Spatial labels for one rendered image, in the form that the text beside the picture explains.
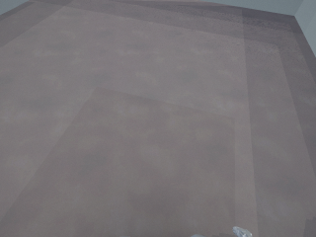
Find right robot hand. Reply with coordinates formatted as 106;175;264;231
232;226;253;237

